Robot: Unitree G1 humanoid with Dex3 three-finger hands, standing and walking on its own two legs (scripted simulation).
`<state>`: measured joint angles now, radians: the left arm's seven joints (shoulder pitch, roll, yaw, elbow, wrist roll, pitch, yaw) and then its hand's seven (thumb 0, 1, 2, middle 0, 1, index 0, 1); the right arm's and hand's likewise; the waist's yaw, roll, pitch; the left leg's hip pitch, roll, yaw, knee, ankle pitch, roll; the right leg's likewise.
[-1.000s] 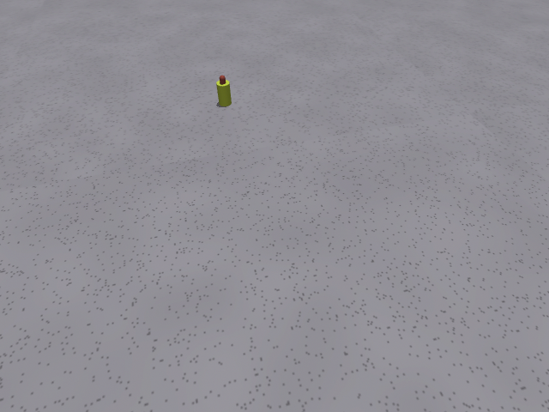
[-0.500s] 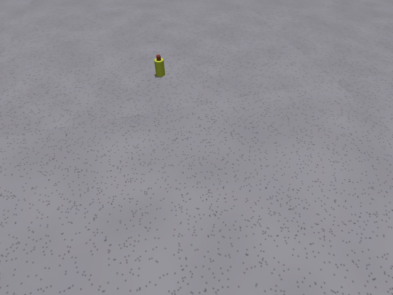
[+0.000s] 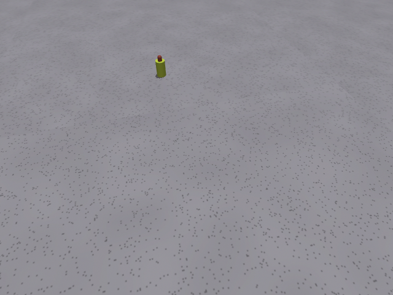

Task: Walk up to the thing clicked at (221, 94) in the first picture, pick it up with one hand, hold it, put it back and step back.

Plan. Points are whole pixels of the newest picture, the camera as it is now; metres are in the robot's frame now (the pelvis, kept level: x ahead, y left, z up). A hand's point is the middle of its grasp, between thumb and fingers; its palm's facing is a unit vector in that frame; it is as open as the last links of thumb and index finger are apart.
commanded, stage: stand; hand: left
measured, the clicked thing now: (160, 65) +2.12 +0.40 -0.68
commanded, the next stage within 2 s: walk up in 0.12 s
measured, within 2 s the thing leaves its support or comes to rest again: neither
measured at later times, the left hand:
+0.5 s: hand out of the picture +0.08 +0.39 -0.17, palm faces +0.09 -0.92 -0.39, open 7.4 cm
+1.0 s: hand (92, 169) +0.52 +0.36 -0.15, palm faces -0.01 -0.93 -0.37, open 7.4 cm
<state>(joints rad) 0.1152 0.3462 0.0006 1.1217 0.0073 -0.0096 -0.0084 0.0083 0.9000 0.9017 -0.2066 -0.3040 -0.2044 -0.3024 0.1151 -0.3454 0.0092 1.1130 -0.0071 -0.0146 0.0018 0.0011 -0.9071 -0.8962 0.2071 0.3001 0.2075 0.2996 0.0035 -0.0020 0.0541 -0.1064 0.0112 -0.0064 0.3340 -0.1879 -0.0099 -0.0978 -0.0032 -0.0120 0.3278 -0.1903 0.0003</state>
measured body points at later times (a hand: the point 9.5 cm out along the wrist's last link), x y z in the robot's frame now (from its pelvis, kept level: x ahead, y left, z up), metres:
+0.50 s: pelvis +0.09 +0.07 -0.02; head +0.08 +0.10 +0.42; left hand +0.08 +0.43 -0.15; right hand +0.22 -0.27 -0.10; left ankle +0.15 +0.22 -0.75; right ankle -0.01 -0.11 -0.74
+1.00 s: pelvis +0.38 +0.08 -0.04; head +0.41 +0.07 +0.41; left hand +0.52 +0.41 -0.13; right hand +0.38 -0.25 -0.17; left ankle +0.16 +0.21 -0.73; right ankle +0.51 -0.03 -0.75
